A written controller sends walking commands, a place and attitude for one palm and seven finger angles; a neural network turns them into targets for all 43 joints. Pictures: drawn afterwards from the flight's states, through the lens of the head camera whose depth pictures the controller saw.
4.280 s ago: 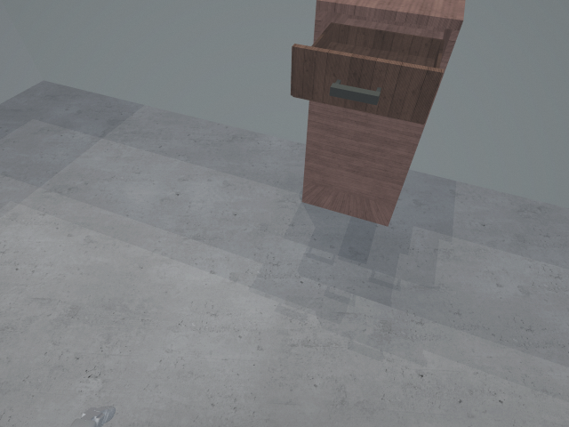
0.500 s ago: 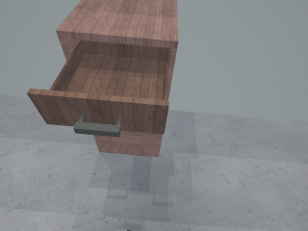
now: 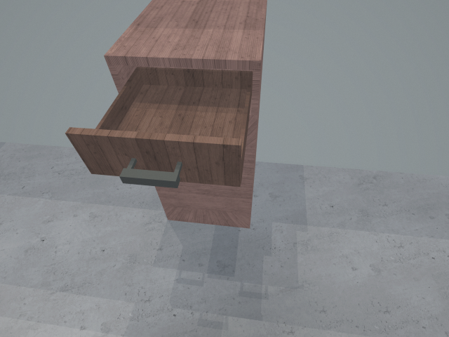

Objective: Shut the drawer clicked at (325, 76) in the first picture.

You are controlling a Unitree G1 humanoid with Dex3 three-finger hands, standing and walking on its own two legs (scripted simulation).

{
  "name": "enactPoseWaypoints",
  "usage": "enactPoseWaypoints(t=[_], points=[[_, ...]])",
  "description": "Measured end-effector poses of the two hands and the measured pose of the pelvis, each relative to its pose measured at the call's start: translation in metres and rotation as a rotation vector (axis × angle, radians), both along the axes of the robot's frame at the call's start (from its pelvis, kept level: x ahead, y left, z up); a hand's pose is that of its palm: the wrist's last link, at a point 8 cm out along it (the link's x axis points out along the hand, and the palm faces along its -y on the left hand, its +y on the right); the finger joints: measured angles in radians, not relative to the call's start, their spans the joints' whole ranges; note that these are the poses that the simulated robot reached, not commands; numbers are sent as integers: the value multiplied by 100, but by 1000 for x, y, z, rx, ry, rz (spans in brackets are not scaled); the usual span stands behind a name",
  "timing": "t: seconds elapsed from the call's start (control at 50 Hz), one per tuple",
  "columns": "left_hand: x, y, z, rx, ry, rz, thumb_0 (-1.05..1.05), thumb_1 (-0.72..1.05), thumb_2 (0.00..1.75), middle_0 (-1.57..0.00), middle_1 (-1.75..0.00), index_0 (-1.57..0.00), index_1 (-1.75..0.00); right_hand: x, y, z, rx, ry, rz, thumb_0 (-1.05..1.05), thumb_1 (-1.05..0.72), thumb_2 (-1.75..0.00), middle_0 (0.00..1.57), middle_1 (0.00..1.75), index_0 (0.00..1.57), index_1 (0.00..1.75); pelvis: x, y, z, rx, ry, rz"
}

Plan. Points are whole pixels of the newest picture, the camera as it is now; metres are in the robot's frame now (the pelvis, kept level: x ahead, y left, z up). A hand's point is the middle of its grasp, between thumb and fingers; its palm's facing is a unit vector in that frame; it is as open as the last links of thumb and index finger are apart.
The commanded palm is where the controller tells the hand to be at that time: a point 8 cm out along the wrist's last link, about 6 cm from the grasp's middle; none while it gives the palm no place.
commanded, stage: come to a stop and stand still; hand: left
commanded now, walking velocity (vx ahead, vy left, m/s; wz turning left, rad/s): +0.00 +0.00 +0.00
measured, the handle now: (153, 170) +0.44 +0.21 +0.02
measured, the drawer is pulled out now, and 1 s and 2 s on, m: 0.28 0.28 0.28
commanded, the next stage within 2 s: look again from close up in 0.46 s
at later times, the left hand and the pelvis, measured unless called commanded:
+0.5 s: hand out of the picture +0.02 +0.22 -0.18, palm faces +0.00 -0.98 -0.19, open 7.4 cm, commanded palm none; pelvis +0.01 +0.05 -0.01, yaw -2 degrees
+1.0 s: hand out of the picture +0.02 +0.22 -0.18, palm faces -0.05 -0.97 -0.23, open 7.4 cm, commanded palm none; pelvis +0.00 +0.04 -0.01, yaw -2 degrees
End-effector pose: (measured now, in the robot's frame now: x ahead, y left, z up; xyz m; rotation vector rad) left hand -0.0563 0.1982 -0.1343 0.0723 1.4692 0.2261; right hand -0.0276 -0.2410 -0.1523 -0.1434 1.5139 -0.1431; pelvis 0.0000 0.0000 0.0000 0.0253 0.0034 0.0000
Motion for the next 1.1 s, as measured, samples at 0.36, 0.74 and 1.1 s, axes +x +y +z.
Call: enactPoseWaypoints(t=[0.36, 0.74, 1.1], points=[[47, 70, -29, -2, -36, -66, 1, 91, 90, -20, -30, -19, -29, 98, 68, 4, -39, -296, 19, 0, -95, -89, 21, 30, 20, 30, 11, 50, -12, -1, -40, -35], [74, 81, -17, 33, -98, -181, 1, 91, 90, -20, -30, -20, -29, 6, 71, -9, 7, -119, -27, 0, -92, -90, 20, 30, 20, 30, 0, 54, -13, -28, -21, -34], [70, 63, -14, 32, -86, -168, 1, 91, 90, -20, -30, -20, -29, 8, 73, -11, 54, -104, -25, 1, -92, -89, 20, 30, 20, 30, 1, 39, -10, -6, -24, -42]])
